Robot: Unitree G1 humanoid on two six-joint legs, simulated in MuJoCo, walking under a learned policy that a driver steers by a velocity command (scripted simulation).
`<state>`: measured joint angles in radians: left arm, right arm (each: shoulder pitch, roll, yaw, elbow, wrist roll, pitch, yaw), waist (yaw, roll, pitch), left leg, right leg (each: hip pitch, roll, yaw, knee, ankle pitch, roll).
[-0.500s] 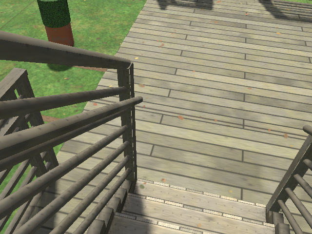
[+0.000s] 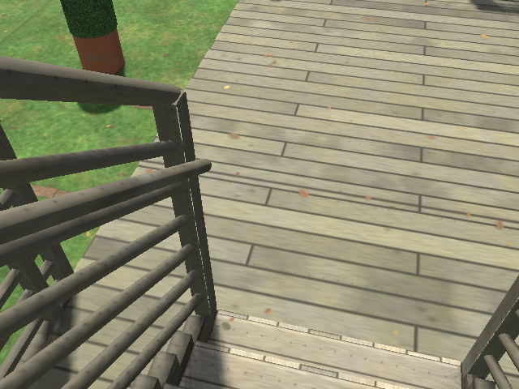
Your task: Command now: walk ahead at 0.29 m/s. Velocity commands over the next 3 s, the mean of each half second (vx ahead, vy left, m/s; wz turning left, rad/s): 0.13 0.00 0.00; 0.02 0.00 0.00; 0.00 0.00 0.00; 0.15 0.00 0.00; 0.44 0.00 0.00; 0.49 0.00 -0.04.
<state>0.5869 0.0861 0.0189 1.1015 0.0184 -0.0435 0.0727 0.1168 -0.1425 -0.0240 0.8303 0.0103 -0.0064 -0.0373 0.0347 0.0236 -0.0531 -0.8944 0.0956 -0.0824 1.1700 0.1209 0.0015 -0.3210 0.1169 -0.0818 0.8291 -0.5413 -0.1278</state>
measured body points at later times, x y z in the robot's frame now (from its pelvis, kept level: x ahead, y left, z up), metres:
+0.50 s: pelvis +0.19 +0.00 -0.16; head +0.20 +0.02 +0.29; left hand +0.28 +0.23 -0.30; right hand +0.19 -0.22 -0.31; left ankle +0.22 +0.10 -0.88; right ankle +0.22 -0.20 -0.79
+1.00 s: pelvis +0.23 -0.07 -0.15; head +0.26 -0.08 +0.30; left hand +0.21 +0.16 -0.30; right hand +0.24 -0.30 -0.31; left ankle +0.22 +0.10 -0.88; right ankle +0.20 -0.20 -0.88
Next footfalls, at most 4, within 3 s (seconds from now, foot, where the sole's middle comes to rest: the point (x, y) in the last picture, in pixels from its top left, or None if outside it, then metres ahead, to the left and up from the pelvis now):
0.26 left None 0.26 0.10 -0.92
0.58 right None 0.24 -0.20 -0.92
2.32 right None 0.48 -0.14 -1.11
2.76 left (259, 383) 0.79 0.08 -1.30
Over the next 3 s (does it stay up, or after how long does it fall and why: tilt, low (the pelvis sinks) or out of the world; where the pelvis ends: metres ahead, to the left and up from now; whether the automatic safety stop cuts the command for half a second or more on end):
stays up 0.75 0.00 -0.57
